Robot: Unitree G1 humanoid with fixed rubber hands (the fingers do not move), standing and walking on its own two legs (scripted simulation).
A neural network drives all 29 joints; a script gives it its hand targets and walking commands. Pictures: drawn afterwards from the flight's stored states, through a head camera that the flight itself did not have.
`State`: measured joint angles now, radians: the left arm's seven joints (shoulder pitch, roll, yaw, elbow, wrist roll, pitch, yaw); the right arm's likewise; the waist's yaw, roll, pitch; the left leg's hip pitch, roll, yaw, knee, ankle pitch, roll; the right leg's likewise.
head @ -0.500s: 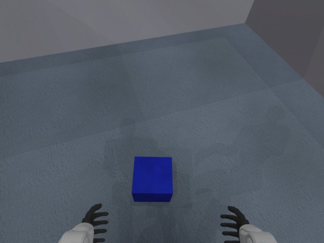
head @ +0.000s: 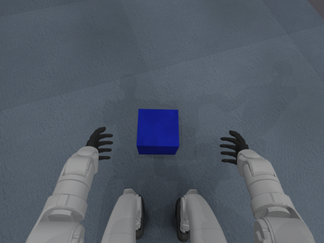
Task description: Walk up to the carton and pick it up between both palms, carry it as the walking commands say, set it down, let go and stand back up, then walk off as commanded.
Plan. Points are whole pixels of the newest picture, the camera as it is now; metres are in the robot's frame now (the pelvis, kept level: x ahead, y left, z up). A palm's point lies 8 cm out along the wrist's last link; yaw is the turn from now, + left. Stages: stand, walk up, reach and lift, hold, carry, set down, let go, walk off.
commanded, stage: reach and lift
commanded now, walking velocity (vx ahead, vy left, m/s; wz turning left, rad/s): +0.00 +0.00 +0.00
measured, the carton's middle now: (157, 133) +0.55 -0.01 -0.60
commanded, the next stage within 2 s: none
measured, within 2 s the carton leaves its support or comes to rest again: neither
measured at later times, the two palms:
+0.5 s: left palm (100, 108) +0.47 +0.18 -0.12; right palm (228, 114) +0.44 -0.22 -0.12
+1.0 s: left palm (106, 87) +0.56 +0.17 -0.14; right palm (219, 93) +0.54 -0.21 -0.14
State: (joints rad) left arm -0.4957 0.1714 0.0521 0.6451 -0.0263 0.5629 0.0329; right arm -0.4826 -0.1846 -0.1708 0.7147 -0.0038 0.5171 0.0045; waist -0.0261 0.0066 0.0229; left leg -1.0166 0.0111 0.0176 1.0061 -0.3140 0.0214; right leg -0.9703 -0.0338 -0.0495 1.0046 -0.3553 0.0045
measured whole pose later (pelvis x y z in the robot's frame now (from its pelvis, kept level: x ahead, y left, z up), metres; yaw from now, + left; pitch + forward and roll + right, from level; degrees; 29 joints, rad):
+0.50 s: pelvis +0.02 -0.01 -0.02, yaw +0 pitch +38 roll -1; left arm -0.89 0.24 0.19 0.86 -0.03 0.24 0.05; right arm -0.84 -0.18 -0.25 0.85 0.04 0.20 -0.07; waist -0.04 0.01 -0.09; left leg -1.39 0.01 0.01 1.02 -0.29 0.01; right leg -1.35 -0.03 -0.05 1.04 -0.34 0.00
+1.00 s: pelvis +0.02 -0.01 -0.04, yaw -1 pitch +48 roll -1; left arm -1.24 0.31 0.31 0.95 0.02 0.16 0.00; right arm -1.18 -0.22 -0.34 0.87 -0.02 0.16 -0.07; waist -0.03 0.00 -0.04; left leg -1.59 0.02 0.01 1.03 -0.27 0.01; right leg -1.56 -0.02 -0.04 1.05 -0.32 -0.01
